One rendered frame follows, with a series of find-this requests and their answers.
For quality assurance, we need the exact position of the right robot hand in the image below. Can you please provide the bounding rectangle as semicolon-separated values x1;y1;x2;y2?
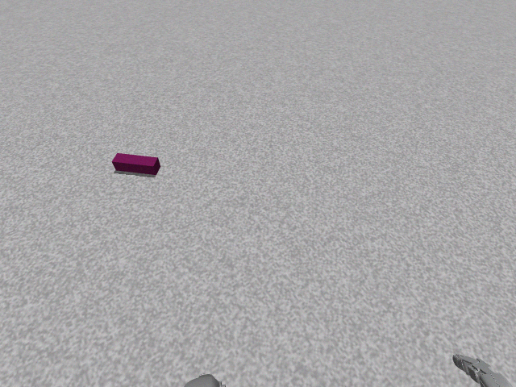
452;355;513;387

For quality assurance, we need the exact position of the carton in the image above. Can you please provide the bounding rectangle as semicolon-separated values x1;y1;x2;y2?
112;153;160;175

